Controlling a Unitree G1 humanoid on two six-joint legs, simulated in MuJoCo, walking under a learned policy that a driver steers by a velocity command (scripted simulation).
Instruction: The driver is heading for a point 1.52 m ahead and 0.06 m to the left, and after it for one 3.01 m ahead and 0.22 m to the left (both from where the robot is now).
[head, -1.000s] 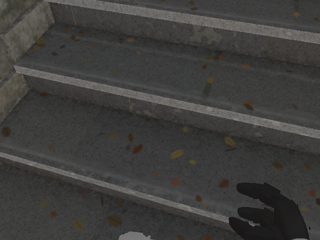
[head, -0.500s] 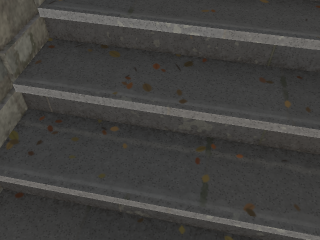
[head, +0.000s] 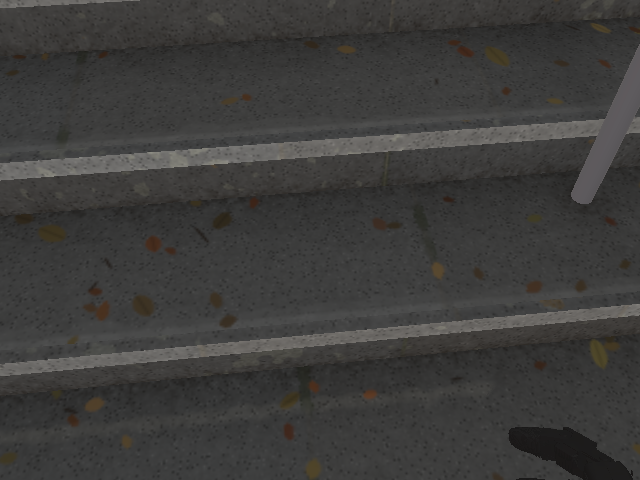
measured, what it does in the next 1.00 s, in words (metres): climbs: left foot 0.16 m higher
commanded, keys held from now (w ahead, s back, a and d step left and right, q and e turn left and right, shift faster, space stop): e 0.10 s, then w+e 0.18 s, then w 0.72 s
